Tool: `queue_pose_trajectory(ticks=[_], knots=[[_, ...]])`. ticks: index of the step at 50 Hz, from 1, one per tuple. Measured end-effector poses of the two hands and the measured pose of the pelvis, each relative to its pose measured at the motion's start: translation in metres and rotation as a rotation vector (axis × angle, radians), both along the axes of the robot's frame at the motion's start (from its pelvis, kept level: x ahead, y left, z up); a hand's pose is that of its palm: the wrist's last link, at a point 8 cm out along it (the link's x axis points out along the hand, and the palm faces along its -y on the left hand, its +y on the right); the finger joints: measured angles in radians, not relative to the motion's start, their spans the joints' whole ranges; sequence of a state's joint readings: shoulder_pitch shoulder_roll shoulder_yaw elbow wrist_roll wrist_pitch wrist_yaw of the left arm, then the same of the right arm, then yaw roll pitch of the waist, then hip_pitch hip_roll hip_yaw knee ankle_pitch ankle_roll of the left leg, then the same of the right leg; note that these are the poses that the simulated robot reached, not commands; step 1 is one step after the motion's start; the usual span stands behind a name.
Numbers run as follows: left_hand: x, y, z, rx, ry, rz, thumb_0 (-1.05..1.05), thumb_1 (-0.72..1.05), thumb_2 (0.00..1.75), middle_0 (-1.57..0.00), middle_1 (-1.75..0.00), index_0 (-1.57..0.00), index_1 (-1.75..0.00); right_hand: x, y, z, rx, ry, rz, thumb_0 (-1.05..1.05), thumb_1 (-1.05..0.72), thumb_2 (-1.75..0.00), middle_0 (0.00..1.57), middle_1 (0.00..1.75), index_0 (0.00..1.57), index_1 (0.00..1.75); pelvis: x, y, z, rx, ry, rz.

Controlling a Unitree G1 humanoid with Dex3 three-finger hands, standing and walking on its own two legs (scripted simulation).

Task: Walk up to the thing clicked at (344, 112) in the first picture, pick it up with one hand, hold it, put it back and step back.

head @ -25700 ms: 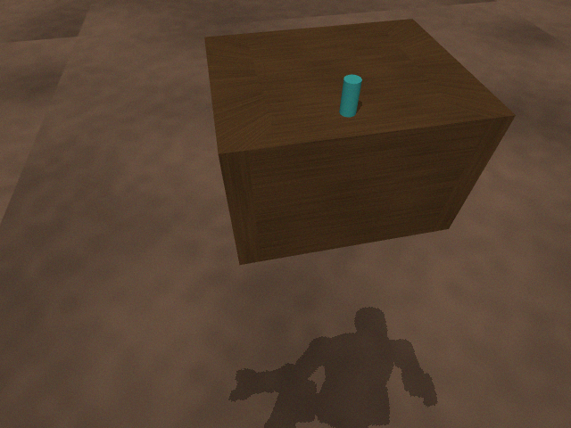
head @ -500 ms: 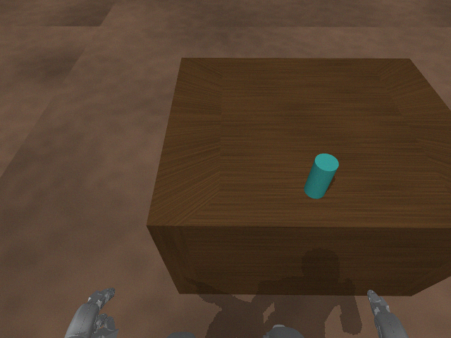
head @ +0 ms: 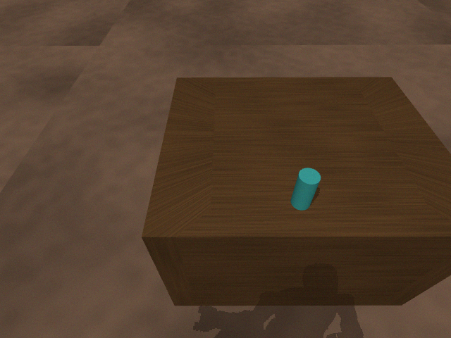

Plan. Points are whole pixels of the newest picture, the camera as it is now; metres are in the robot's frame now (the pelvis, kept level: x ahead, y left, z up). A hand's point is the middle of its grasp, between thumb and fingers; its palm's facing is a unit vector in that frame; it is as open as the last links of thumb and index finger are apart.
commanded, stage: stand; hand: right
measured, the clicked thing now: (304, 189) +0.49 -0.19 -0.11
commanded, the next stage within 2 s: none
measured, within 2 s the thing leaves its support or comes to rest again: neither
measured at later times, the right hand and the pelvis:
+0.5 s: hand out of the picture +0.04 -0.23 -0.15, palm faces -0.02 +0.94 -0.33, open 7.4 cm; pelvis -0.01 +0.01 +0.01, yaw -1 degrees
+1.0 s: hand out of the picture +0.07 -0.24 -0.15, palm faces -0.01 +0.94 -0.34, open 7.4 cm; pelvis +0.01 +0.02 +0.01, yaw -1 degrees
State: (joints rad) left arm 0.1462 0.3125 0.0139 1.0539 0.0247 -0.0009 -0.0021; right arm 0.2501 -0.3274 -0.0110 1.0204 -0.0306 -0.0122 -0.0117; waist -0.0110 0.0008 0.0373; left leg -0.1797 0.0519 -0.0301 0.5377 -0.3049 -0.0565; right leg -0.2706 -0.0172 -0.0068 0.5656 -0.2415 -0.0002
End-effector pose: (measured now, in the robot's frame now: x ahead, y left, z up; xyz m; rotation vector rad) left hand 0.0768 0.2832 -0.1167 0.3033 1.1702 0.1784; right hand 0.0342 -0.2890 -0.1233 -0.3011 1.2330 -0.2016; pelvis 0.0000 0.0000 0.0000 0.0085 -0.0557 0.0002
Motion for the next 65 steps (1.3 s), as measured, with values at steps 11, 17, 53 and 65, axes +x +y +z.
queue_pose_trajectory(ticks=[11,17,53,65], knots=[[-0.013,0.012,0.003,-0.002,0.038,0.015,0.00,0.91,0.89,-0.20,-0.30,-0.20,-0.30,-0.018,0.004,0.008,-0.005,0.049,-0.018,0.00,-0.64,-0.84,0.20,0.29,0.20,0.29,-0.008,0.006,0.008,-0.005,-0.010,-0.006],[-0.024,0.021,0.003,0.007,0.070,0.030,0.00,0.91,0.89,-0.20,-0.30,-0.20,-0.30,-0.015,0.007,0.009,-0.007,0.055,-0.015,0.00,-0.82,-0.88,0.20,0.30,0.20,0.30,-0.009,0.010,0.010,-0.005,-0.011,-0.009],[0.001,0.024,0.009,0.015,0.075,0.018,0.00,0.91,0.89,-0.20,-0.30,-0.20,-0.30,0.032,0.007,0.014,-0.004,0.014,-0.009,0.00,-0.91,-0.90,0.20,0.30,0.20,0.30,0.010,0.015,0.014,-0.004,0.000,-0.013],[0.004,0.024,0.012,0.021,0.072,0.017,0.00,0.91,0.89,-0.20,-0.30,-0.20,-0.30,0.027,0.005,0.013,0.001,0.028,-0.013,0.00,-0.91,-0.90,0.20,0.30,0.20,0.30,0.010,0.012,0.015,-0.005,0.003,-0.014]])
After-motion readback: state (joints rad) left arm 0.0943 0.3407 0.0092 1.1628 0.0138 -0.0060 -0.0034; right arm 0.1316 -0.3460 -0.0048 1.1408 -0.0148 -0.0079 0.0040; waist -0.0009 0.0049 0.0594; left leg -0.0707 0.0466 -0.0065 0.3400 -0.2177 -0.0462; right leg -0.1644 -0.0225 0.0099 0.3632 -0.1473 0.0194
